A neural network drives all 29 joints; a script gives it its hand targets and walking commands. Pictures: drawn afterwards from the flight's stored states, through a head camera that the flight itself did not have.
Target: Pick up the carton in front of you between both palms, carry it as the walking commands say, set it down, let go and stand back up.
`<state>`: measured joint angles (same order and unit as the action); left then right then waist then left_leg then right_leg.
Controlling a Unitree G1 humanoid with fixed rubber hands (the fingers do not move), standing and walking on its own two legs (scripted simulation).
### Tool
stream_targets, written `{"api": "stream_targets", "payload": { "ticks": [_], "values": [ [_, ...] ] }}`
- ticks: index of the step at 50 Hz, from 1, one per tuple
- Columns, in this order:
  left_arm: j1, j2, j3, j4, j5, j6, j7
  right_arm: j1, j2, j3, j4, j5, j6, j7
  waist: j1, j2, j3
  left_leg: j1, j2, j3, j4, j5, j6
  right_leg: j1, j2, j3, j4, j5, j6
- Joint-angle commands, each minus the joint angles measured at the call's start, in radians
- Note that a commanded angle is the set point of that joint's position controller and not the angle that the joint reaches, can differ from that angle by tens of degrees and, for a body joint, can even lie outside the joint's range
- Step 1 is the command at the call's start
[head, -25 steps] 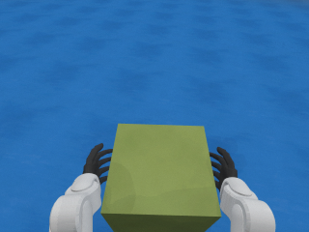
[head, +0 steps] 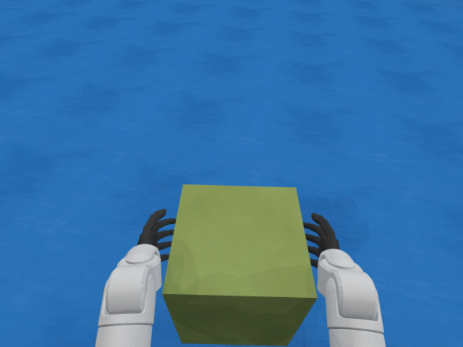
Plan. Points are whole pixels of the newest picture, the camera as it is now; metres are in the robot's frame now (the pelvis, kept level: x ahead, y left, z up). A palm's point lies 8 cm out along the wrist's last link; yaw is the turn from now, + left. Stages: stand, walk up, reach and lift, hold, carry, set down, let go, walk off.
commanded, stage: carry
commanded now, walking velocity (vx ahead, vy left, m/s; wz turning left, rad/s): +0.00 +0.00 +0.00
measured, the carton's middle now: (236, 268) +0.28 +0.00 -0.03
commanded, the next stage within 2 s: hold in 0.32 s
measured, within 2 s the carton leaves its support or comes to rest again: neither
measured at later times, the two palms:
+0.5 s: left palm (141, 252) +0.27 +0.17 +0.04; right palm (313, 250) +0.28 -0.13 +0.04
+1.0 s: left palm (149, 266) +0.24 +0.14 +0.05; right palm (328, 257) +0.27 -0.15 +0.04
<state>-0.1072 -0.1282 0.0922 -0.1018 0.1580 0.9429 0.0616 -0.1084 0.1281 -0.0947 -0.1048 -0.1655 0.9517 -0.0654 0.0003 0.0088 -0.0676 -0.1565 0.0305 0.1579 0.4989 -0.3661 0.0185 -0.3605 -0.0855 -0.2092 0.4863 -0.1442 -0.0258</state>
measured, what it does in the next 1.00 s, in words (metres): stands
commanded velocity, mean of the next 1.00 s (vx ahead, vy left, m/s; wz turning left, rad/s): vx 0.00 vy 0.00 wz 0.00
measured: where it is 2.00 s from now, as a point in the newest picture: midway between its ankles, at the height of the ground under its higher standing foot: outside the picture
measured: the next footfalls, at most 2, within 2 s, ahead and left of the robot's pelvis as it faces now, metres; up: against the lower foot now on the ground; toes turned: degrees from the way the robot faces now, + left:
none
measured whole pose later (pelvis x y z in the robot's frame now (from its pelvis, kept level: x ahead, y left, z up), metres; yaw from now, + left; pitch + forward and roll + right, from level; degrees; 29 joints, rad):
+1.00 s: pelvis -0.04 -0.03 +0.01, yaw +6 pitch -8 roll +0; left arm -0.29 -0.16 0.25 0.30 0.27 0.65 -0.01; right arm -0.26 0.15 -0.21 0.20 -0.29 0.73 -0.02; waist -0.01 0.07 0.07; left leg -0.02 0.01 -0.05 0.44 -0.29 0.00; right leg -0.16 -0.01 -0.07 0.37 -0.08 -0.02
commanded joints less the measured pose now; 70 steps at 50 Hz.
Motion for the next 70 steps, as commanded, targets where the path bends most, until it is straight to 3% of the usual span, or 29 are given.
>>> {"api": "stream_targets", "payload": {
  "ticks": [1, 9, 16, 17, 18, 20, 21, 22, 26, 29, 41, 51, 56, 60, 65, 70],
  "values": [
    [-0.422, -0.685, -0.486, -0.012, -0.183, -0.093, -0.154, -0.435, 0.676, 0.494, -0.025, 0.19, -0.101, 0.158, -0.002, -0.007, -0.202, -0.076, 0.123, -0.1, -0.105, 0.195, 0.009, 0.202, -0.092, 0.119, -0.033, 0.163, -0.003],
    [-0.536, -0.748, -0.442, 0.183, -0.149, -0.275, -0.22, -0.547, 0.738, 0.456, 0.171, 0.158, -0.282, 0.222, -0.004, -0.006, -0.237, -0.055, 0.12, -0.099, -0.085, 0.232, 0.013, 0.215, -0.092, 0.114, -0.024, 0.199, -0.006],
    [-0.576, -0.874, -0.523, 0.165, -0.184, -0.304, -0.257, -0.593, 0.867, 0.538, 0.153, 0.196, -0.31, 0.258, -0.005, -0.005, -0.287, -0.027, 0.122, -0.096, -0.051, 0.306, 0.014, 0.233, -0.095, 0.107, -0.005, 0.259, -0.01],
    [-0.467, -0.898, -0.489, 0.179, -0.18, -0.315, -0.258, -0.447, 0.874, 0.531, 0.097, 0.198, -0.311, 0.254, -0.023, 0.106, -0.259, -0.129, -0.077, -0.294, -0.124, 0.649, 0.008, 0.582, 0.154, 0.292, -0.005, 0.499, -0.029],
    [-0.454, -0.856, -0.484, 0.147, -0.154, -0.33, -0.243, -0.46, 0.848, 0.53, 0.053, 0.19, -0.314, 0.246, 0.0, 0.069, -0.307, -0.095, -0.072, -0.308, -0.124, 0.779, 0.0, 0.619, 0.148, 0.317, -0.013, 0.612, -0.02],
    [-0.423, -0.819, -0.439, 0.166, -0.124, -0.326, -0.224, -0.454, 0.821, 0.517, 0.055, 0.176, -0.299, 0.236, 0.016, 0.024, -0.27, -0.084, -0.067, -0.308, -0.161, 0.69, -0.006, 0.638, 0.151, 0.307, -0.033, 0.579, 0.002],
    [-0.422, -0.804, -0.426, 0.186, -0.116, -0.321, -0.221, -0.452, 0.803, 0.504, 0.094, 0.173, -0.294, 0.23, 0.013, -0.009, -0.261, -0.004, -0.071, -0.291, -0.167, 0.59, -0.002, 0.578, 0.16, 0.298, -0.073, 0.429, 0.009],
    [-0.392, -0.803, -0.385, 0.22, -0.088, -0.317, -0.212, -0.484, 0.766, 0.498, 0.105, 0.159, -0.292, 0.238, 0.039, 0.035, -0.177, -0.007, -0.089, -0.271, -0.196, 0.452, 0.003, 0.524, 0.16, 0.291, -0.07, 0.398, 0.013],
    [-0.519, -0.859, -0.451, 0.2, -0.147, -0.313, -0.241, -0.483, 0.839, 0.485, 0.129, 0.152, -0.291, 0.235, -0.014, 0.022, -0.205, -0.018, -0.088, -0.29, -0.182, 0.593, -0.018, 0.568, 0.19, 0.281, -0.08, 0.389, 0.017],
    [-0.557, -0.87, -0.457, 0.218, -0.153, -0.311, -0.258, -0.493, 0.856, 0.465, 0.156, 0.132, -0.291, 0.232, -0.027, 0.03, -0.187, -0.035, -0.089, -0.289, -0.191, 0.517, -0.02, 0.573, 0.189, 0.28, -0.092, 0.326, 0.008],
    [-0.621, -0.915, -0.376, 0.337, -0.114, -0.317, -0.284, -0.613, 0.904, 0.461, 0.225, 0.135, -0.277, 0.271, 0.003, 0.032, -0.097, -0.273, -0.069, -0.291, -0.259, 0.111, 0.037, 0.681, 0.171, 0.264, -0.078, 0.142, 0.015],
    [-0.724, -0.926, -0.34, 0.388, -0.103, -0.339, -0.319, -0.698, 0.96, 0.444, 0.288, 0.137, -0.273, 0.296, 0.006, -0.001, -0.106, -0.316, -0.081, -0.271, -0.22, -0.006, 0.06, 0.691, 0.145, 0.295, -0.1, -0.028, 0.031],
    [-0.895, -0.881, -0.193, 0.557, -0.019, -0.392, -0.355, -0.835, 1.005, 0.301, 0.465, 0.087, -0.301, 0.293, 0.003, -0.02, -0.088, -0.339, -0.089, -0.254, -0.148, -0.074, 0.066, 0.631, 0.119, 0.342, -0.112, -0.225, 0.047],
    [-0.976, -0.802, 0.003, 0.717, 0.098, -0.443, -0.344, -0.925, 0.949, 0.115, 0.624, -0.002, -0.341, 0.26, 0.002, -0.03, -0.053, -0.383, -0.097, -0.247, -0.064, -0.08, 0.065, 0.543, 0.107, 0.368, -0.094, -0.302, 0.05],
    [-0.964, -0.626, 0.233, 0.81, 0.243, -0.51, -0.292, -0.928, 0.755, -0.123, 0.738, -0.137, -0.428, 0.206, 0.004, -0.016, -0.026, -0.505, -0.111, -0.243, 0.034, -0.069, 0.055, 0.401, 0.127, 0.361, 0.016, -0.26, 0.045],
    [-0.965, -0.566, 0.226, 0.788, 0.239, -0.627, -0.271, -0.913, 0.67, -0.147, 0.734, -0.169, -0.567, 0.171, 0.004, -0.012, -0.151, -0.687, -0.134, -0.235, 0.151, -0.004, 0.035, 0.28, 0.146, 0.366, 0.157, -0.093, 0.035]
  ]
}}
